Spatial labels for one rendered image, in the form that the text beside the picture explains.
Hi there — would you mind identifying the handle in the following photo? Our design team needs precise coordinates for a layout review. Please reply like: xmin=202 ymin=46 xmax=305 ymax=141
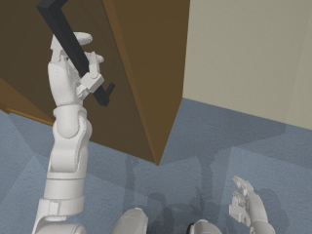
xmin=36 ymin=0 xmax=115 ymax=107

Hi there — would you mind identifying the robot right forearm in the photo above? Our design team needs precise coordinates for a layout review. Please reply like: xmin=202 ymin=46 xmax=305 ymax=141
xmin=249 ymin=220 xmax=276 ymax=234

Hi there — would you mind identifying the left robot thigh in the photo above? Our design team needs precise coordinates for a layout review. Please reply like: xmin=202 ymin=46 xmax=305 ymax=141
xmin=110 ymin=209 xmax=148 ymax=234

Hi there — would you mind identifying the wardrobe door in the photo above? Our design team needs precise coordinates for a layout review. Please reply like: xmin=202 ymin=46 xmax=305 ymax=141
xmin=0 ymin=78 xmax=55 ymax=123
xmin=0 ymin=0 xmax=155 ymax=163

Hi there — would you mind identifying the left robot hand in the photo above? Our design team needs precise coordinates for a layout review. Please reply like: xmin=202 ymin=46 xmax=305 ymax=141
xmin=48 ymin=32 xmax=104 ymax=107

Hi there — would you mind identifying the right robot thigh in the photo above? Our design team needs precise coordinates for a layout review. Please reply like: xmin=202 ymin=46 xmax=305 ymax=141
xmin=189 ymin=221 xmax=222 ymax=234

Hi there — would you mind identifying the robot left upper arm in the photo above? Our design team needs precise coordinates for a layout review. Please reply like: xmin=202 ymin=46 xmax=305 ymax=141
xmin=36 ymin=222 xmax=86 ymax=234

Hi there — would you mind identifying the right robot hand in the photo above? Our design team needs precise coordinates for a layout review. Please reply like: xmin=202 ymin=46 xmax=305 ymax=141
xmin=229 ymin=175 xmax=268 ymax=228

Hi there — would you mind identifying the robot left forearm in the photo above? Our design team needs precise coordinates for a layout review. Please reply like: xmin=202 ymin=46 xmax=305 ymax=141
xmin=31 ymin=103 xmax=93 ymax=234

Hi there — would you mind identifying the robot thigh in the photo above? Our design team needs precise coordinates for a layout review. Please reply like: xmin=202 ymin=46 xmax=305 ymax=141
xmin=189 ymin=221 xmax=222 ymax=234
xmin=110 ymin=209 xmax=148 ymax=234

